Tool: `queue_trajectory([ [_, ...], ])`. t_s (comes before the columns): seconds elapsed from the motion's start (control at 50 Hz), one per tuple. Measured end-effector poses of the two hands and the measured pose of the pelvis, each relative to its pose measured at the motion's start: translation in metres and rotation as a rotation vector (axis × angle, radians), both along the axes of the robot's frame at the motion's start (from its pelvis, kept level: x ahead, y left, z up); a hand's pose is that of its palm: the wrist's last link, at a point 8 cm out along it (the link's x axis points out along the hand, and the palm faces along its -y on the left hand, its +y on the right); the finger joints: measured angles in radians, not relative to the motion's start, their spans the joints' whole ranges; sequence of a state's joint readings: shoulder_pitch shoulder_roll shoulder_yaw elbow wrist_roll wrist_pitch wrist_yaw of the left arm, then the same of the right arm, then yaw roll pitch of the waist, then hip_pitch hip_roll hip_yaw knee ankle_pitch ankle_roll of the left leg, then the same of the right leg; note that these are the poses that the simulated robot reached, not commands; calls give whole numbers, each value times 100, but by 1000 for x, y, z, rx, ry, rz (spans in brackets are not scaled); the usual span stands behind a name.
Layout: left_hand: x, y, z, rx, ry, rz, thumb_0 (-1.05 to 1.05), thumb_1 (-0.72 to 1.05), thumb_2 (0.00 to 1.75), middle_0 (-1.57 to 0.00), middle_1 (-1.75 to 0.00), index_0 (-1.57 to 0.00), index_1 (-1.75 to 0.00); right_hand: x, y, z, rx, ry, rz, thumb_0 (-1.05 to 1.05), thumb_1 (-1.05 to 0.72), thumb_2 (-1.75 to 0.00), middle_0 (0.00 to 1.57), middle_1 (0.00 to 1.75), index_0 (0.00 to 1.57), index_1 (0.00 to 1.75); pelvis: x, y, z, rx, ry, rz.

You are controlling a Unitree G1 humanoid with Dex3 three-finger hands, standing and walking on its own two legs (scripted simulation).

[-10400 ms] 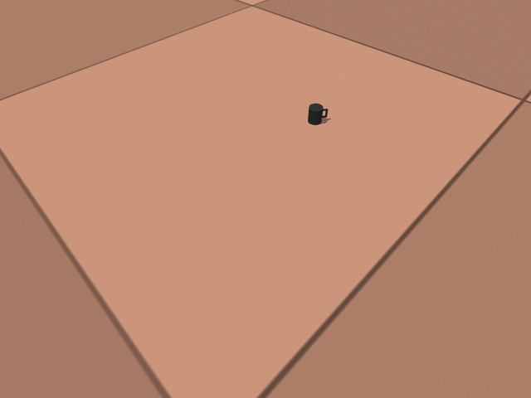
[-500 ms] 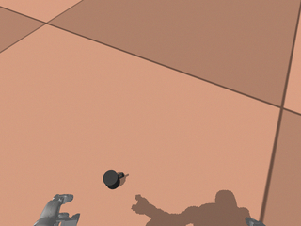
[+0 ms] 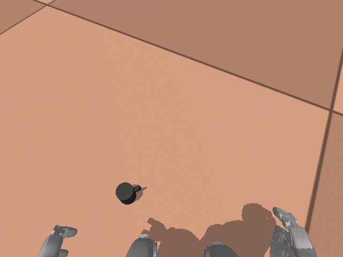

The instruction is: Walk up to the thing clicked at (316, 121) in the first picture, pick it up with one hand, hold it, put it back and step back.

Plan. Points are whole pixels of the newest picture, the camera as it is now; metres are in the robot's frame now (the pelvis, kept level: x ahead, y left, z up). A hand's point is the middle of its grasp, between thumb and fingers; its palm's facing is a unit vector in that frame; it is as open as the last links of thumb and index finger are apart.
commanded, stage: rise first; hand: left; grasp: from above
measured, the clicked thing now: (129, 192) +0.43 +0.25 -0.65
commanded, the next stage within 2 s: none
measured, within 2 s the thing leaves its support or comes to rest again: neither
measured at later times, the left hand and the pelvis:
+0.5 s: hand (86, 239) +0.19 +0.29 -0.27, palm faces -0.40 -0.60 -0.69, open 14.1 cm; pelvis -0.04 +0.00 -0.14, yaw -1 degrees
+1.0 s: hand (100, 210) +0.30 +0.31 -0.42, palm faces -0.47 -0.20 -0.86, open 14.0 cm; pelvis -0.10 +0.00 -0.29, yaw -6 degrees
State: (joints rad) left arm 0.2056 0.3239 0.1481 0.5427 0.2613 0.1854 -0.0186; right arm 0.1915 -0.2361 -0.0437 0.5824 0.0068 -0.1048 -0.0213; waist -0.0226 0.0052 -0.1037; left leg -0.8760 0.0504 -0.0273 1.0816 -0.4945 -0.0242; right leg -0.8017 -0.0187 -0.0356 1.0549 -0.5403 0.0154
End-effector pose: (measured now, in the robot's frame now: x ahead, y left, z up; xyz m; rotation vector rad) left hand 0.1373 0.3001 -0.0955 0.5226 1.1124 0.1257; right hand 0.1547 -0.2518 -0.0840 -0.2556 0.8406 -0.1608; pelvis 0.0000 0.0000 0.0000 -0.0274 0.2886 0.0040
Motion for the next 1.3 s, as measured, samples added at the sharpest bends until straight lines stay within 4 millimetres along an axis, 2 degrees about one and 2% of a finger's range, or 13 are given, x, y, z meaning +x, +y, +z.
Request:
queue_trajectory([
  [0.2, -8, 3, -22, 34, 6, -59, -1, -53, 98, -6, -108, -7, -107, 10, 10, -18, -5, -52, 40, 1, -89, -90, 20, 30, 20, 30, -7, 4, -25, -12, 59, -1],
  [0.26, -6, 4, -33, 59, 3, -100, -1, -53, 97, -6, -108, -7, -107, 9, 12, -30, -5, -55, 51, 1, -89, -90, 20, 30, 20, 30, -10, 5, -36, -14, 83, -1],
  [0.32, 3, 11, -53, 104, 3, -160, -1, -53, 97, -6, -108, -7, -107, 9, 12, -49, -7, -58, 71, 1, -89, -90, 20, 30, 20, 30, -16, 6, -54, -14, 120, -4],
  [0.44, 38, 17, -105, 200, -58, -326, -1, -53, 97, -6, -109, -7, -108, 2, 3, -108, -20, -37, 89, 1, -88, -90, 20, 30, 21, 30, -33, 5, -107, -11, 206, -12],
  [0.56, 84, 12, -151, 315, -171, -490, -1, -54, 99, -6, -109, -7, -109, -21, -9, -178, -20, 43, 66, 1, -88, -90, 20, 30, 21, 30, -52, 2, -162, -12, 268, -26],
  [0.7, 120, 19, -201, 426, -174, -592, -1, -55, 100, -7, -110, -7, -110, -71, -18, -254, -4, 192, 39, 1, -90, -90, 20, 30, 20, 30, -75, -1, -217, -15, 307, -45],
  [0.82, 144, 16, -234, 469, -199, -719, -1, -54, 101, -7, -110, -7, -109, -122, -24, -299, -10, 321, 0, 1, -89, -90, 20, 30, 20, 30, -90, -2, -256, -22, 304, -59],
  [0.94, 165, 15, -257, 513, -245, -804, -1, -52, 101, -6, -109, -7, -108, -162, -27, -321, -29, 416, -41, 1, -88, -90, 20, 30, 20, 30, -98, 0, -284, -36, 293, -71],
  [1.04, 177, 16, -275, 544, -261, -861, -1, -52, 101, -6, -108, -7, -107, -182, -27, -329, -49, 469, -60, 1, -88, -90, 20, 30, 20, 30, -102, 4, -300, -50, 286, -77],
  [1.16, 186, 14, -297, 574, -274, -913, -1, -52, 102, -6, -105, -7, -104, -192, -24, -336, -68, 508, -67, 1, -89, -90, 20, 30, 20, 30, -102, 9, -314, -66, 280, -81],
  [1.3, 197, 11, -315, 615, -289, -962, 0, -53, 102, -7, -102, -7, -101, -191, -20, -345, -79, 524, -58, 1, -90, -90, 20, 30, 20, 30, -102, 12, -327, -77, 279, -83],
])
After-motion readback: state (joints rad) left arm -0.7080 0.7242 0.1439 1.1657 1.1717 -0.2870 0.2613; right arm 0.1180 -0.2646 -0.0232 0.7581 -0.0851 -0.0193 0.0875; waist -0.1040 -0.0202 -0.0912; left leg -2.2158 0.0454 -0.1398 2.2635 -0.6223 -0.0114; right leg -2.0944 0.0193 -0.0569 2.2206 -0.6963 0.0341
